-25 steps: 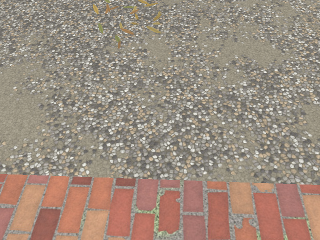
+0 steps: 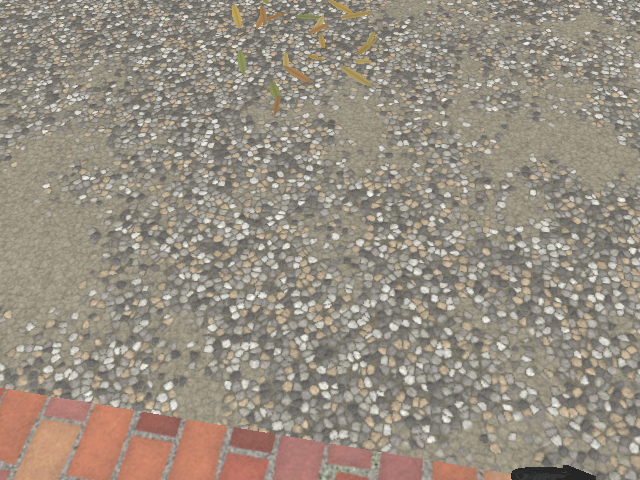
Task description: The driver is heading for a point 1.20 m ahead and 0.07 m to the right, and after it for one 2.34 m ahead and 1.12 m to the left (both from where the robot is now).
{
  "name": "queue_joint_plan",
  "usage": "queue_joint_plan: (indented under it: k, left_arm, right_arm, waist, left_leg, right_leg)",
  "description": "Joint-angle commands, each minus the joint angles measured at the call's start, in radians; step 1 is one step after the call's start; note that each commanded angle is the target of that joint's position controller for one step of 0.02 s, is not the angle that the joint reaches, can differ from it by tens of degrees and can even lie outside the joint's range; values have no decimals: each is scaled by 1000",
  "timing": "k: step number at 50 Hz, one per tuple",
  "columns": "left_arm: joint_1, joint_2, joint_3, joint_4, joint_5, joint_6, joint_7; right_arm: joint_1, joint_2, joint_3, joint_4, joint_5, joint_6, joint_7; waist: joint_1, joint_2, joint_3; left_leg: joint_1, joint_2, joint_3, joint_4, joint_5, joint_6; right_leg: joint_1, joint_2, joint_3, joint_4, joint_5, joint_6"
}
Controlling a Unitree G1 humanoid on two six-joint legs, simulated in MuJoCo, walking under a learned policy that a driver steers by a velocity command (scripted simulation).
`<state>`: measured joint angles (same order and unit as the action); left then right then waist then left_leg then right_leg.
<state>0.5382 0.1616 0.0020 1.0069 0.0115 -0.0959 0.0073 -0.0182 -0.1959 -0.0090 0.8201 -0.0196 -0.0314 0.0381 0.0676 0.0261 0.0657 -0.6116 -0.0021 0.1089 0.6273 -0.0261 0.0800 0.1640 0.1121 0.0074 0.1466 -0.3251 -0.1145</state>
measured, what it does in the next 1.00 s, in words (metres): walks ahead: left foot, then right foot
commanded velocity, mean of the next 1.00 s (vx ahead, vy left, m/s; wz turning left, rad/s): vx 0.23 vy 0.00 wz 0.00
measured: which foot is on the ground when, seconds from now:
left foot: up 0.00-0.06, down 0.08-0.56, up 0.58-0.88, down 0.90-1.00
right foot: down 0.00-0.08, up 0.10-0.54, down 0.56-1.00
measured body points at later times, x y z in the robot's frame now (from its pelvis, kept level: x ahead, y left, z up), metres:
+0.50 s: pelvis +0.25 +0.00 +0.01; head +0.28 +0.00 +0.46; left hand +0.40 +0.21 -0.13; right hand +0.18 -0.23 -0.14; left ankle +0.18 +0.06 -0.73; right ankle +0.39 -0.11 -0.70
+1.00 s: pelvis +0.32 -0.02 +0.01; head +0.31 -0.01 +0.46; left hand +0.33 +0.21 -0.15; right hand +0.31 -0.24 -0.15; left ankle +0.31 +0.10 -0.73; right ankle +0.39 -0.09 -0.73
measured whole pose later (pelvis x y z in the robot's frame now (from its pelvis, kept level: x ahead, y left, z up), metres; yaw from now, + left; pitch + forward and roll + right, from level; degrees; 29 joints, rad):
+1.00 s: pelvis +0.32 -0.02 +0.01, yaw +1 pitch -2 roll +0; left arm 0.28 0.17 0.01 1.07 0.00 0.00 0.02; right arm 0.31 -0.13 0.01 1.13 -0.01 0.00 -0.04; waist 0.02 -0.02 0.01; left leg -0.18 0.00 0.00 0.47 -0.27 0.00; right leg -0.27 0.04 -0.08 0.40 -0.11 -0.07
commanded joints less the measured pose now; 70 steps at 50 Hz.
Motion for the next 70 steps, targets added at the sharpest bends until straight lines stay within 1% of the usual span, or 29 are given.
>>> queue_joint_plan:
  k: [1, 3, 4, 5, 6, 7, 9, 10, 12, 14, 17, 22, 26, 27, 28, 29, 30, 31, 32, 33, 34, 36, 41, 44, 45, 46, 49, 56, 70]
  left_arm:
    - [10, 163, 29, -13, 5, -10, 17]
    - [-29, 192, 36, -12, 9, 2, 19]
    - [-55, 180, 31, -32, 3, 0, 12]
    - [43, 69, 11, -52, -13, 1, 2]
    - [45, 142, 32, -35, -2, 6, 1]
    - [-64, 169, 40, -71, 9, 5, -1]
    - [-138, 148, 43, -84, 14, 8, -12]
    - [-120, 124, 39, -81, 25, 21, -17]
    - [-114, 84, 32, -76, 29, 40, -29]
    - [-171, 87, 34, -96, 26, 49, -30]
    - [-274, 79, 27, -123, 16, 52, -23]
    - [-395, 72, 12, -133, 0, 54, -9]
    - [-339, 101, 21, -97, 10, 39, 10]
    - [-262, 104, 25, -65, 14, 27, 16]
    - [-185, 146, 36, -37, 23, 10, 21]
    - [-96, 210, 48, -20, 33, 3, 21]
    - [-82, 173, 42, -15, 9, 18, 16]
    - [-133, 140, 31, -27, -13, 26, 9]
    - [-208, 125, 25, -34, -12, 34, 12]
    - [-257, 104, 16, -39, -5, 39, 18]
    - [-292, 93, 11, -39, -2, 44, 27]
    - [-305, 88, 8, -27, 8, 48, 30]
    - [-277, 123, 16, 3, 4, 61, 25]
    - [-276, 121, 21, 12, -8, 84, 25]
    - [-261, 115, 22, 18, -9, 88, 24]
    - [-239, 100, 25, 20, -17, 95, 22]
    - [-202, 66, 18, 48, -5, 95, 17]
    - [-194, 59, 10, 85, -3, 84, 19]
    - [-165, 36, 3, 129, -4, 84, 27]
  right_arm:
    - [32, -103, -26, -34, 3, -18, -19]
    - [292, -139, -48, 55, 3, -31, -37]
    - [445, -183, -66, 90, -17, -36, -50]
    - [515, -275, -90, 98, -42, -35, -52]
    - [460, -217, -82, 100, -3, -27, -36]
    - [335, -172, -72, 83, 17, -27, -31]
    - [262, -88, -50, 85, 9, -45, -24]
    - [274, -65, -41, 103, 8, -54, -28]
    - [323, -69, -39, 136, 10, -73, -31]
    - [361, -98, -40, 160, 11, -84, -31]
    - [402, -98, -28, 183, 8, -80, -29]
    - [487, -95, -13, 221, 7, -59, -44]
    - [470, -95, -11, 234, -1, -47, -61]
    - [453, -97, -12, 237, 7, -45, -64]
    - [475, -93, -10, 235, 14, -49, -65]
    - [575, -30, 6, 229, 31, -51, -70]
    - [648, -10, 5, 273, 56, -29, -73]
    - [581, -67, -12, 268, 26, -7, -74]
    - [502, -62, -17, 253, -2, 3, -68]
    - [459, -40, -15, 248, -13, 13, -63]
    - [446, -22, -13, 249, -14, 25, -60]
    - [481, 11, -4, 277, -8, 43, -62]
    - [427, 1, 1, 292, 3, 68, -79]
    - [430, -2, 7, 302, -7, 61, -77]
    - [432, -15, 8, 298, -14, 52, -78]
    - [409, -40, 6, 295, -6, 45, -77]
    - [376, -13, 14, 296, 10, 18, -79]
    - [418, -3, 13, 301, 11, 11, -81]
    - [458, 19, 15, 313, 10, 9, -83]
  waist:
    - [-87, -113, -16]
    - [-198, -113, -134]
    - [-262, -69, -222]
    - [-199, 140, -332]
    - [-178, 60, -318]
    - [-130, 10, -125]
    - [-73, -45, 5]
    - [-42, -36, 10]
    - [-23, -17, 9]
    - [-18, -10, 33]
    - [-31, 13, 18]
    - [-96, 73, -31]
    - [-67, 73, -33]
    - [-26, 44, -47]
    - [-10, -11, -101]
    - [-34, -141, -229]
    - [-20, -221, -345]
    - [-33, -137, -284]
    - [-50, -110, -173]
    - [-72, -83, -109]
    - [-98, -90, -72]
    - [-120, -105, -79]
    - [-97, -126, -77]
    - [-105, -93, -19]
    - [-98, -73, 6]
    - [-66, -7, 53]
    - [-37, 64, 31]
    - [-51, -15, 21]
    - [-56, -22, 22]
  left_leg:
    - [185, -68, 22, -47, -61, 52]
    - [452, -80, -3, -136, -74, 94]
    - [690, 50, -141, -155, -157, 142]
    - [957, 355, -585, -157, -197, 278]
    - [922, 400, -839, -325, -345, 336]
    - [743, 358, -681, -395, -435, 292]
    - [501, 279, -495, -470, -271, 226]
    - [429, 241, -423, -487, -206, 196]
    - [383, 205, -334, -507, -91, 178]
    - [372, 193, -250, -502, 181, 172]
    - [395, 137, -121, -434, 573, 119]
    - [518, 123, -90, -355, 629, 63]
    - [595, 176, -148, -223, 613, 80]
    - [592, 157, -143, -131, 569, 60]
    - [531, 118, -129, -18, 405, 29]
    - [369, 55, -88, 174, -69, -3]
    - [299, -52, -79, 359, -593, -22]
    - [271, -37, -133, 410, -649, -30]
    - [246, -24, -142, 421, -603, -39]
    - [261, -1, -151, 382, -541, -48]
    - [306, 16, -152, 322, -490, -60]
    - [386, 6, -122, 226, -444, -74]
    - [437, 2, -96, 21, -356, -70]
    - [522, 20, -107, -162, -230, -46]
    - [517, 62, -157, -224, -241, -37]
    - [401, 80, -201, -255, -324, -23]
    - [258, 100, -232, -352, -366, -32]
    - [319, 88, -210, -333, -281, -23]
    - [348, 84, -199, -322, -224, -19]
  right_leg:
    - [-47, -294, 57, 173, 1192, 6]
    - [-82, -282, 45, 482, 1197, 10]
    - [-259, -249, 31, 725, 919, 4]
    - [-592, -86, -32, 1133, 93, 33]
    - [-769, -27, 45, 1275, -172, 17]
    - [-829, -104, 64, 1227, -55, 5]
    - [-751, -161, 57, 1118, 27, 10]
    - [-690, -180, 55, 1072, 36, 23]
    - [-656, -193, 31, 1015, 54, 44]
    - [-690, -202, -2, 947, 104, 68]
    - [-681, -187, -53, 771, 209, 88]
    - [-612, -127, -93, 549, 322, 82]
    - [-519, -104, -61, 409, 222, 42]
    - [-427, -99, -58, 286, 302, 28]
    - [-276, -173, 4, 254, 601, 13]
    - [-29, -400, 182, 366, 1126, -82]
    - [13, -534, 340, 343, 1259, -245]
    - [-98, -502, 335, 272, 1024, -247]
    - [-213, -459, 300, 206, 810, -215]
    - [-308, -419, 255, 152, 673, -176]
    - [-394, -377, 201, 114, 586, -140]
    - [-451, -319, 132, 101, 499, -96]
    - [-485, -298, 151, 61, 59, -67]
    - [-591, -276, 164, 37, -202, 3]
    - [-603, -262, 162, 46, -219, 35]
    - [-565, -211, 117, 55, -161, 58]
    - [-346, -182, 65, 171, 68, 58]
    - [-360, -194, 73, 166, 97, 59]
    - [-355, -199, 73, 182, 147, 62]
Velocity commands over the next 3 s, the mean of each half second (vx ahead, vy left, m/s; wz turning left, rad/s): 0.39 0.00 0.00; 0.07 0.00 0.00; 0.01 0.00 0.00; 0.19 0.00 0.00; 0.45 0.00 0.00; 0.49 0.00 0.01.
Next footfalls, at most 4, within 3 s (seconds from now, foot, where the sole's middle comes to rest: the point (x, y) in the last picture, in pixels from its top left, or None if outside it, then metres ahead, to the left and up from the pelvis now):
0.08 left None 0.22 0.06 -0.77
0.56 right None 0.43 -0.09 -0.77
0.90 left None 0.35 0.10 -0.77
2.40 left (349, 317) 0.81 0.04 -0.77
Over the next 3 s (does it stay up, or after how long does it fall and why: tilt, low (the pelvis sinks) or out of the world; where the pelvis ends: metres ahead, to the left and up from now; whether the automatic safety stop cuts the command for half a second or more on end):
stays up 0.98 -0.04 -0.01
